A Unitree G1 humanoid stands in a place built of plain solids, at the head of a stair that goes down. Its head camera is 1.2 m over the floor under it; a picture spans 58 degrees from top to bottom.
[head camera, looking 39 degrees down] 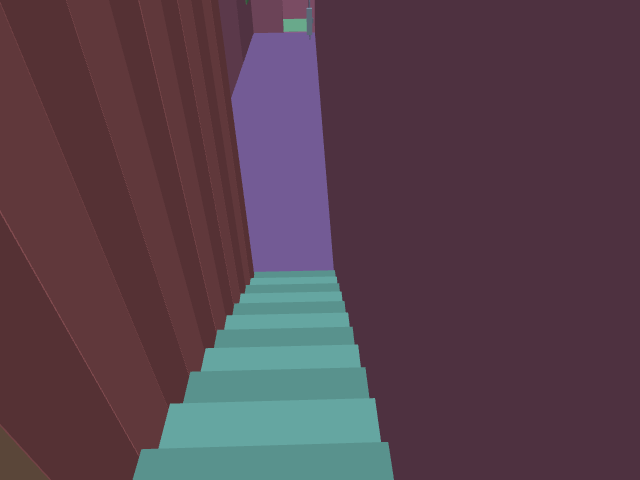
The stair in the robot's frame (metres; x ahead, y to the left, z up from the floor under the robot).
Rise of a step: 0.17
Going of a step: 0.27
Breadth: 0.88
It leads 2 degrees to the left of straight ahead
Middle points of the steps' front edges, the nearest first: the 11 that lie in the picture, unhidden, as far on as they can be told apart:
0.74 0.19 -0.34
1.01 0.20 -0.51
1.29 0.21 -0.68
1.56 0.22 -0.85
1.83 0.23 -1.02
2.10 0.23 -1.19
2.37 0.24 -1.36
2.65 0.25 -1.53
2.92 0.26 -1.70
3.19 0.27 -1.87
3.46 0.27 -2.04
